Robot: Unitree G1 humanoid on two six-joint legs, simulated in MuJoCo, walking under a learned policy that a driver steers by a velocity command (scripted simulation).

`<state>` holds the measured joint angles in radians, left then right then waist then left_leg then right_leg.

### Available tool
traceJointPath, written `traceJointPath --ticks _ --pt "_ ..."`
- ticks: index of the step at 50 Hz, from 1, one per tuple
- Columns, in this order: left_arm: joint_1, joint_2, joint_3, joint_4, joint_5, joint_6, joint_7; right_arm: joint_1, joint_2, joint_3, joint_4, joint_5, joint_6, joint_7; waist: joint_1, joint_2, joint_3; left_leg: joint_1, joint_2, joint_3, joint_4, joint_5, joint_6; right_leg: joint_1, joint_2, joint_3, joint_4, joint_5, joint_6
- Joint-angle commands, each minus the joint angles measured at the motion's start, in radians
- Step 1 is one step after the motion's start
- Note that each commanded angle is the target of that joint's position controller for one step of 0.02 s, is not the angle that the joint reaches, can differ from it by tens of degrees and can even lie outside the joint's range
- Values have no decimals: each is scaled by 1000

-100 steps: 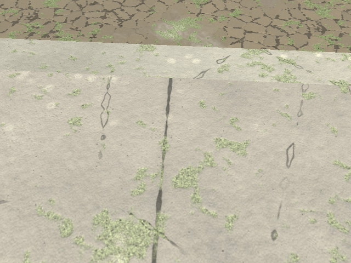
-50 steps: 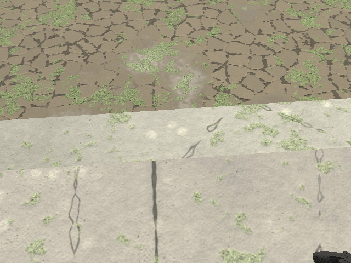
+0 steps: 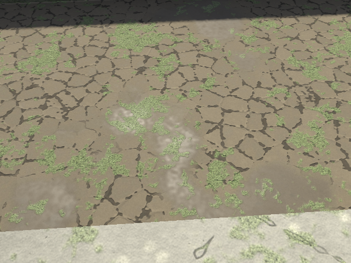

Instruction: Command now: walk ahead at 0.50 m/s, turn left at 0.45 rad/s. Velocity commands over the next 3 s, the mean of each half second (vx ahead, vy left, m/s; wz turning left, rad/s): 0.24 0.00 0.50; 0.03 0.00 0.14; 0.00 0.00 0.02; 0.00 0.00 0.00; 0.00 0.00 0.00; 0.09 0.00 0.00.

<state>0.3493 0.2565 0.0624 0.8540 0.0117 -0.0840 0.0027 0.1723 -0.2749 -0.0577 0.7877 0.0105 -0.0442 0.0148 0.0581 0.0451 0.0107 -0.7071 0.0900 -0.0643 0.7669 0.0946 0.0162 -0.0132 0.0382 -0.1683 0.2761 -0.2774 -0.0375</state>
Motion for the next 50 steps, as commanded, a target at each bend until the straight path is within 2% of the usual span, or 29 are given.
traceJointPath --ticks 1,4,5,6,7,8,9,10,11,12,13,15,16,18,20,23,27,29,30,31,32,33,34,35,37,40,43,46,50 --pt "-19 142 30 -42 -7 6 18 -88 -10 5 -96 -7 1 14 -3 -83 74 60 -18 67 -69 19 23 -79 -286 34 -30 528 -120" --pt "-36 190 44 -48 -32 39 38 -70 -33 -6 -131 -17 16 18 -36 -124 49 115 -76 140 -108 -165 56 1 -306 8 139 880 -96" --pt "-42 200 46 -49 -40 47 47 1 -54 -19 -124 -17 17 19 -73 -139 -2 214 -114 168 -114 -211 71 4 -297 0 252 1008 -77" --pt "-77 199 44 -61 -48 49 51 145 -92 -42 -92 -17 15 18 -149 -126 -73 399 -150 180 -189 -122 96 -41 -258 -17 433 987 -41" --pt "-79 177 34 -70 -39 44 50 245 -183 -74 -83 -17 20 -5 -207 -35 -150 635 -72 27 -285 256 162 -210 -168 -35 759 694 36" --pt "27 50 -4 -106 31 23 29 234 -296 -74 -95 -22 37 -23 -82 274 -275 963 178 -343 -182 871 336 -559 14 46 1179 -422 108" --pt "110 113 -4 -86 -7 9 9 238 -241 -49 -137 -24 37 -6 -100 162 -526 1028 309 -536 -228 791 450 -562 4 317 1295 -450 101" --pt "-8 170 12 -109 -53 23 8 178 -188 -51 -146 -15 50 7 -133 86 -431 929 263 -483 -313 419 431 -641 -33 309 1257 -385 84" --pt "-102 164 13 -128 -53 39 25 106 -138 -36 -154 -6 60 4 -114 -1 -239 766 199 -398 -353 197 358 -702 -63 270 1175 -323 76" --pt "-136 149 16 -123 -36 56 45 56 -100 -23 -170 -7 67 -7 -87 -56 -141 611 147 -340 -383 93 309 -674 -84 264 1105 -260 81" --pt "-115 145 21 -122 -32 76 52 34 -104 -23 -182 -18 70 -15 -52 -25 -95 485 105 -300 -408 67 295 -602 -84 263 1057 -220 87" --pt "-79 132 26 -120 -20 93 55 41 -126 -33 -196 -38 67 -24 -29 8 -89 395 71 -268 -423 105 300 -532 -62 250 997 -155 99" --pt "-80 119 23 -121 -14 94 58 53 -130 -36 -197 -37 64 -29 -28 15 -105 399 64 -259 -414 158 303 -528 -55 249 963 -139 104" --pt "-119 104 17 -137 -9 96 63 74 -139 -42 -201 -26 69 -41 -39 11 -143 444 61 -265 -388 196 300 -549 -48 257 902 -105 117" --pt "-157 96 13 -154 -10 100 66 67 -138 -40 -210 -15 82 -55 -42 18 -162 464 56 -284 -380 105 281 -553 -54 270 833 -63 122" --pt "-189 83 5 -174 -8 110 64 71 -108 -26 -205 -13 92 -65 -52 69 -136 441 46 -315 -381 -65 261 -532 -68 268 738 -10 126" --pt "-203 82 -2 -184 -13 97 44 71 -88 -16 -201 -20 96 -61 -73 97 -98 418 57 -358 -374 -174 247 -456 -81 261 587 -50 101" --pt "-174 75 -2 -173 -13 85 26 70 -83 -14 -187 -11 96 -55 -68 107 -89 372 39 -356 -373 -238 216 -340 -70 229 457 -28 75" --pt "-139 59 -5 -161 -9 78 17 53 -66 -7 -182 -3 96 -52 -41 105 -86 341 16 -346 -367 -292 186 -250 -65 212 329 55 57" --pt "-113 49 -10 -153 12 73 10 81 -36 3 -161 2 91 -48 -25 76 -82 317 -19 -325 -363 -371 134 -157 -84 223 182 195 38" --pt "-92 103 -2 -149 36 72 8 156 -3 7 -139 -10 86 -49 -64 -50 -104 309 -113 -250 -247 -527 67 -98 -202 342 152 361 0" --pt "-143 133 -3 -157 39 71 4 199 -15 -2 -138 1 83 -46 -123 -272 -62 313 -194 -133 -169 -598 21 -192 -297 461 84 344 -99" --pt "-196 105 -12 -165 37 67 -1 148 -48 -9 -142 -7 78 -46 -114 -312 -21 358 -149 -99 -177 -560 -4 -309 -322 530 -2 158 -140" --pt "-244 80 -16 -179 25 64 -3 100 -66 -17 -133 -7 77 -46 -112 -240 10 391 -126 -93 -217 -448 -9 -319 -265 480 10 50 -105" --pt "-187 94 -10 -157 -2 62 3 65 -24 -6 -110 -26 93 -43 -80 -195 -6 471 -116 -101 -291 -317 -17 -315 -192 403 14 -117 -49" --pt "-136 83 -8 -137 3 72 14 96 -6 -2 -75 -12 96 -32 -78 -173 51 487 -102 -111 -335 -340 -10 -358 -161 376 -36 -293 -18" --pt "-111 68 -8 -127 -3 76 25 119 -22 -8 -33 -22 86 -41 -68 -108 64 455 -89 -119 -366 -348 -10 -324 -147 352 -17 -240 -18" --pt "-70 64 -2 -112 -10 76 29 139 -11 -6 9 -21 71 -48 -55 -34 45 445 -82 -131 -395 -332 -13 -260 -126 314 34 -137 -17" --pt "-38 59 2 -96 -11 77 28 152 -24 -11 55 -15 63 -54 -44 -7 23 453 -79 -141 -397 -287 -6 -220 -103 275 82 -31 -4"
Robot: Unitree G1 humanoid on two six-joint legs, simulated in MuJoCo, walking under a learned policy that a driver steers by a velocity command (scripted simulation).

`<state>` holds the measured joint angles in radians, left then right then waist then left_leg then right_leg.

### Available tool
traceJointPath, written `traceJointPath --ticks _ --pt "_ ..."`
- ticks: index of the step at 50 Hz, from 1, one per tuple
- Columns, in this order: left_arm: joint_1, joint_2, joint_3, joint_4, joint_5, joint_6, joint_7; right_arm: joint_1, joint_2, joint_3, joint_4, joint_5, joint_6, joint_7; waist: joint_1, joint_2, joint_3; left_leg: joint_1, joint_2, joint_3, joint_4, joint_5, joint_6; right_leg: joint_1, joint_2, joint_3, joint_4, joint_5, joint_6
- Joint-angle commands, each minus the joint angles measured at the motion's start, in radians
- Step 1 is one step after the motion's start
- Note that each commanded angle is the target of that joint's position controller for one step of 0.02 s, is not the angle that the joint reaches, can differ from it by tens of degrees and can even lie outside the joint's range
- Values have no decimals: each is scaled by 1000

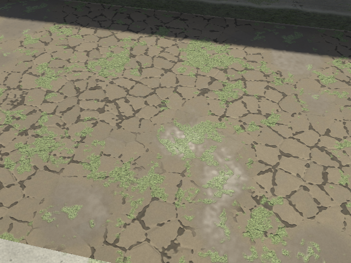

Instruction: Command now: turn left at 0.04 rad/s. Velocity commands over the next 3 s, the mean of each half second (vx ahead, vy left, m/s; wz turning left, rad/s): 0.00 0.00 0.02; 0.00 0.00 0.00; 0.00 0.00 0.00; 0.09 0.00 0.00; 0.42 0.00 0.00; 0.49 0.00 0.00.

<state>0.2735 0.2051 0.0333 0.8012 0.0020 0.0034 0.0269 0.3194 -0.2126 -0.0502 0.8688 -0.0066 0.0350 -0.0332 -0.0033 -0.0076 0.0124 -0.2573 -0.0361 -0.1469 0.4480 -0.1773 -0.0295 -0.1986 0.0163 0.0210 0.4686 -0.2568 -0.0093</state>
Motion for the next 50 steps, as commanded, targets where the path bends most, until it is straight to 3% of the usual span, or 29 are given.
traceJointPath --ticks 1,10,23,50 --pt "42 106 31 -39 -2 -10 3 13 -86 -19 -13 4 -16 -8 17 40 17 12 49 -60 -75 2 42 -32 -77 79 -105 -27 -30" --pt "95 99 27 23 -16 2 1 70 -75 -17 89 11 0 -23 2 1 7 78 51 -48 -39 154 46 -14 -62 50 -78 174 -16" --pt "150 87 20 108 -16 4 6 79 -47 0 185 12 12 -35 4 8 36 96 43 -25 -44 168 37 -3 -54 41 -103 209 -7" --pt "252 47 -3 218 -12 9 12 125 -28 36 252 13 12 -39 4 7 79 64 38 8 -71 94 18 4 -43 36 -139 167 -4"
Over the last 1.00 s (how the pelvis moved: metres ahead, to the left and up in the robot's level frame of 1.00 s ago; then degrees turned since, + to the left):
0.21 -0.02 0.00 19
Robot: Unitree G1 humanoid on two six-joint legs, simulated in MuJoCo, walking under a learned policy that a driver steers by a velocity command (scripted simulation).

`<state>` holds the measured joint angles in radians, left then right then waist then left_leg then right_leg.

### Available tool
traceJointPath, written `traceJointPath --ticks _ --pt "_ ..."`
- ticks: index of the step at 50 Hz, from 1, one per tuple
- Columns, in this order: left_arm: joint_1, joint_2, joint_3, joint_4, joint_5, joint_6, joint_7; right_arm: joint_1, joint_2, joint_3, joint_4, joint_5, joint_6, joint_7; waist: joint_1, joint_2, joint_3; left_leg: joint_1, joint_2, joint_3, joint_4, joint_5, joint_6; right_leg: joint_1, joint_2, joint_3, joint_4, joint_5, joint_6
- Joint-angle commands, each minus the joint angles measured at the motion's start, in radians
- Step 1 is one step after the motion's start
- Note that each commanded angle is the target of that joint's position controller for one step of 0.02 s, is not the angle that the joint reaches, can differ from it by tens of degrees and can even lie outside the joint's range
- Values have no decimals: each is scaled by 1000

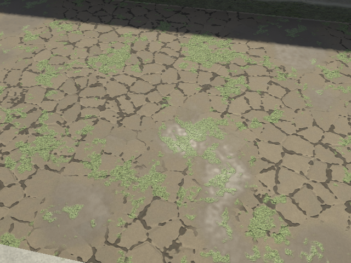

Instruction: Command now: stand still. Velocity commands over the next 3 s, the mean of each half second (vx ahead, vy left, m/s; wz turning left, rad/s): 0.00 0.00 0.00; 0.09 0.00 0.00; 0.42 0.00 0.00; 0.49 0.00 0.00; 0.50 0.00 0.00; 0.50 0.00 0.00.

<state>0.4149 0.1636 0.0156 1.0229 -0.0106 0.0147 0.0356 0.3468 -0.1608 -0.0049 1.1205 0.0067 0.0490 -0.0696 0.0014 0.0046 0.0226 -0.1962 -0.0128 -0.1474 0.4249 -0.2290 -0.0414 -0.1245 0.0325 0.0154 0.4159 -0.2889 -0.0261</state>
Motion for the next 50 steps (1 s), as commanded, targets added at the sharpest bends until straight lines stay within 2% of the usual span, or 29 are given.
traceJointPath --ticks 1,38,39,40,42,43,45,47,48,49,50 --pt "113 87 14 -1 0 -2 3 100 -79 -8 1 0 -2 -3 -1 -5 70 2 14 9 -48 145 29 -70 -59 41 -86 198 12" --pt "187 67 -4 32 -4 1 8 173 -64 10 11 4 -10 -1 1 -4 83 -5 10 24 -43 171 34 -68 -52 29 -76 212 16" --pt "198 58 -7 38 -1 2 10 184 -54 12 15 3 -8 -2 1 -5 63 6 4 32 -46 121 35 -61 -46 24 -84 147 16" --pt "79 53 -19 -7 28 -8 12 89 -16 32 -12 -19 -4 1 3 14 26 4 39 10 -35 95 46 -78 -81 59 -93 60 -10" --pt "85 124 3 -13 22 -10 12 77 -61 23 -34 -18 0 3 10 -33 27 -57 -11 47 45 -93 66 -78 -78 98 -107 -185 -50" --pt "83 123 5 -17 14 -9 9 77 -74 20 -42 -18 3 7 18 -70 61 -115 -34 72 93 -164 72 -91 -108 146 -125 -285 -79" --pt "110 127 9 -9 8 -6 7 42 -51 28 -76 -27 -6 16 41 -136 130 -235 -38 112 190 -172 76 -105 -188 253 -177 -375 -131" --pt "110 127 12 -7 15 -6 8 29 -42 32 -101 -35 -27 25 40 -128 157 -233 -15 140 220 -150 82 -160 -226 288 -158 -323 -161" --pt "91 135 15 -10 18 -9 9 62 -40 32 -100 -32 -38 30 19 -125 152 -183 -12 144 200 -150 89 -199 -216 273 -123 -284 -162" --pt "49 145 19 -24 17 -10 10 114 -47 30 -90 -24 -47 33 -9 -95 145 -152 -17 133 176 -137 96 -213 -184 227 -71 -239 -147" --pt "11 132 18 -43 16 -15 9 165 -59 25 -71 -17 -54 33 -29 -37 144 -84 -16 94 135 -104 104 -259 -131 164 10 -166 -121"
Over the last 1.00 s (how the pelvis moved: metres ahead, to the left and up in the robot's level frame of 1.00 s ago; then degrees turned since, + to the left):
0.04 -0.01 0.00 0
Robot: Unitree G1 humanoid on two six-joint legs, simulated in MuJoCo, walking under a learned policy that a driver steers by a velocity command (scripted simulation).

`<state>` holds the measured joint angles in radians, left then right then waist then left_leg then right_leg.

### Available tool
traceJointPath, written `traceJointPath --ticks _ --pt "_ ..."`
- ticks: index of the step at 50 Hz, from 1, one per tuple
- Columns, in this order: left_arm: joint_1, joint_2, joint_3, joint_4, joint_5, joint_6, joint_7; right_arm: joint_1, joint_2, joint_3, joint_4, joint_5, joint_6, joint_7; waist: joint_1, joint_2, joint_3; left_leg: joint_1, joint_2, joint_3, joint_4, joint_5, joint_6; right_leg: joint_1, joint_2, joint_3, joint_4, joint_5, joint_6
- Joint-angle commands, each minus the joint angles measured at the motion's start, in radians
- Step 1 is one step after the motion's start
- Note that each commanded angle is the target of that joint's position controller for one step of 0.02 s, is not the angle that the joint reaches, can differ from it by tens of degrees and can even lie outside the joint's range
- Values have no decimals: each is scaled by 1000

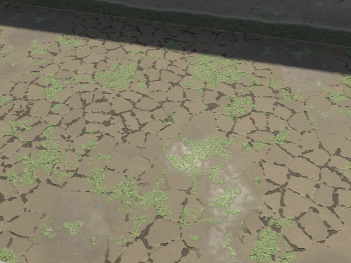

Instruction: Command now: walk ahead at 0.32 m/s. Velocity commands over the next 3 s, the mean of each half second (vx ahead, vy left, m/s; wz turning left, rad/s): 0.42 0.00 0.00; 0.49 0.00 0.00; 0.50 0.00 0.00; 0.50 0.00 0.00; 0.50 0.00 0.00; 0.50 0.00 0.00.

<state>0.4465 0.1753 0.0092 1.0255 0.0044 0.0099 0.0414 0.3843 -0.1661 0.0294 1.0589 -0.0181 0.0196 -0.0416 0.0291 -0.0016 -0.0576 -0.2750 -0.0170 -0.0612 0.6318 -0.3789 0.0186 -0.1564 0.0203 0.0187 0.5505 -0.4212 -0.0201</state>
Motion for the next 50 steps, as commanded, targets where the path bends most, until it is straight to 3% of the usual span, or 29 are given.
traceJointPath --ticks 1,2,3,4,6,9,10,13,15,16,17,18,19,20,21,23,26,28,30,33,35,36,37,38,40,44,47,48,50 --pt "-47 89 18 -57 4 -22 4 188 -89 -22 22 6 -32 -2 -80 87 223 97 44 -101 -152 148 61 -302 -45 64 15 61 -86" --pt "-63 60 11 -82 -1 -33 -4 289 -155 -46 54 9 -33 -9 -120 255 179 247 163 -282 -246 290 123 -430 24 -53 252 18 -39" --pt "-86 97 22 -104 4 -41 -11 376 -172 -54 74 9 -32 -8 -147 281 145 332 287 -468 -297 464 196 -550 27 -65 462 -101 -25" --pt "-119 100 24 -117 6 -49 -22 355 -165 -55 63 5 -35 -8 -129 182 158 335 326 -469 -279 613 245 -606 -10 -19 586 -107 -27" --pt "-139 82 18 -123 -8 -60 -33 269 -160 -64 34 -5 -46 -7 -95 88 117 310 324 -370 -254 755 280 -595 -49 17 700 -44 -26" --pt "-165 84 18 -150 4 -40 -37 165 -90 -46 7 -5 -44 -12 -29 113 142 161 240 -222 -277 599 199 -488 -71 1 530 37 -18" --pt "-191 83 11 -164 6 -27 -35 125 -99 -46 -8 10 -55 -14 -14 126 154 85 200 -151 -273 610 167 -407 -59 -25 412 89 -20" --pt "-194 64 -5 -173 6 -7 -33 122 -161 -61 -18 9 -61 -14 -12 176 135 -51 160 -101 -234 574 155 -148 23 -126 217 75 -33" --pt "-54 68 3 -127 -9 0 -29 96 -173 -64 -34 19 -53 -14 60 129 94 -108 137 -107 -162 504 121 92 66 -128 35 198 -33" --pt "64 117 22 -92 5 -5 -33 77 -157 -58 -49 31 -49 -11 113 40 60 -160 96 -72 -14 481 88 236 15 -54 -22 253 -51" --pt "172 224 47 -103 32 -15 -28 84 -124 -46 -93 46 -58 -8 157 -206 -65 -195 1 49 321 146 31 343 -263 261 -148 342 -88" --pt "176 282 64 -88 2 -1 -29 119 -114 -57 -108 50 -46 -10 120 -305 -44 -315 -105 -6 518 -159 20 241 -381 531 -261 285 -181" --pt "56 232 56 -119 -14 1 -33 80 -147 -65 -122 33 -38 -12 75 -216 72 -353 -64 -73 602 -92 16 97 -372 515 -254 224 -208" --pt "-66 164 38 -166 -3 -8 -41 39 -132 -62 -135 27 -34 -6 36 -152 119 -344 -34 -73 628 -32 10 -2 -339 421 -250 282 -210" --pt "-168 123 21 -213 2 -16 -37 -3 -123 -62 -154 31 -30 -15 11 -117 120 -263 -16 -89 550 24 -3 -84 -295 296 -278 468 -202" --pt "-196 101 7 -227 6 -33 -33 -3 -134 -67 -172 19 -12 -22 -34 -120 80 -175 6 -75 441 35 -21 -115 -260 201 -276 661 -199" --pt "-147 111 -1 -226 -7 -41 -35 -73 -100 -57 -213 10 6 -20 -57 -39 39 -130 17 -47 268 85 -30 -79 -242 139 -252 731 -192" --pt "-195 127 -5 -256 -5 -38 -34 -185 -63 -35 -261 -9 17 -13 -59 -37 86 -74 24 7 81 182 -35 -149 -203 61 -242 761 -163" --pt "-172 137 -11 -260 2 -26 -38 -207 -62 -21 -275 -22 30 3 -34 -90 25 2 -1 56 61 173 -30 -133 -204 93 -249 729 -156" --pt "-223 130 -15 -296 -2 1 -42 -253 -80 -10 -309 -20 29 12 -44 -70 37 54 20 64 -83 191 -9 -140 -196 125 -263 365 -149" --pt "-236 122 -20 -316 2 22 -37 -196 -96 -5 -293 -40 25 11 -60 -21 17 167 26 61 -115 190 11 -181 -151 126 -193 222 -122" --pt "-211 83 -30 -333 5 27 -40 -195 -127 -11 -292 -28 21 9 -35 54 3 224 65 13 -112 217 35 -237 -91 83 -143 139 -93" --pt "-230 43 -43 -350 11 32 -42 -229 -170 -24 -302 8 18 12 -45 176 38 145 115 -94 -221 98 68 -248 -15 -26 -69 61 -46" --pt "-244 63 -43 -355 24 34 -45 -232 -195 -30 -316 13 19 18 -62 224 71 95 182 -204 -309 22 115 -255 12 -59 32 47 -25" --pt "-258 90 -37 -371 26 33 -47 -267 -193 -29 -339 9 17 19 -54 192 88 62 221 -266 -355 55 151 -254 14 -39 64 65 -16" --pt "-235 56 -48 -379 35 24 -55 -365 -155 -20 -383 20 11 21 6 108 15 -13 151 -171 -329 78 96 -51 1 -25 -17 119 -28" --pt "-286 60 -50 -396 31 29 -52 -360 -133 -11 -403 14 10 30 -9 9 14 -36 97 -103 -291 86 63 8 -18 2 -29 136 -34" --pt "-305 48 -57 -408 35 33 -50 -370 -96 1 -420 13 11 36 -17 -17 5 -12 71 -73 -261 121 51 -1 -31 9 -42 171 -27" --pt "-320 62 -56 -421 30 36 -49 -356 -99 3 -425 6 10 41 -24 -56 8 13 41 -30 -215 145 37 -16 -44 36 -68 184 -32"
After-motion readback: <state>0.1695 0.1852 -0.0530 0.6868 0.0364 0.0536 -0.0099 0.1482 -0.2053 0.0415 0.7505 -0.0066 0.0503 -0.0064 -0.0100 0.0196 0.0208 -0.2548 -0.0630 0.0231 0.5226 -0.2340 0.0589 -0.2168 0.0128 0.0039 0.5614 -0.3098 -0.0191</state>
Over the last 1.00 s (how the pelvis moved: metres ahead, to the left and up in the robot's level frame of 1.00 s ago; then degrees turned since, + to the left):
0.04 0.02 -0.02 0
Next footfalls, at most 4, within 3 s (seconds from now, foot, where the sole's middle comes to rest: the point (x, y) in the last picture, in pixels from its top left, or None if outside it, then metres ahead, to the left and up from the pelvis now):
0.32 right None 0.19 -0.09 -0.76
0.70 left None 0.22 0.10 -0.76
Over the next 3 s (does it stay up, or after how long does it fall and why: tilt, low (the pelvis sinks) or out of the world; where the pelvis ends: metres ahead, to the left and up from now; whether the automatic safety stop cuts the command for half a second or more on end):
stays up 0.18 0.03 -0.01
